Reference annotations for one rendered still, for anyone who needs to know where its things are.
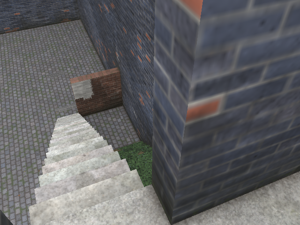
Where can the stairs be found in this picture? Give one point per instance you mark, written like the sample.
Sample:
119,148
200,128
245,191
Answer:
81,170

